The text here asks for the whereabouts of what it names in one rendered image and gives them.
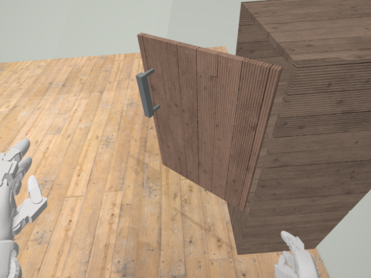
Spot robot left hand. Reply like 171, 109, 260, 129
0, 138, 47, 241

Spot handle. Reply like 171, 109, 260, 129
136, 68, 160, 118

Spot robot right hand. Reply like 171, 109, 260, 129
275, 231, 319, 278

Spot robot left forearm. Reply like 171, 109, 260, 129
0, 240, 22, 278

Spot cupboard door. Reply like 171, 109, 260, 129
137, 33, 283, 211

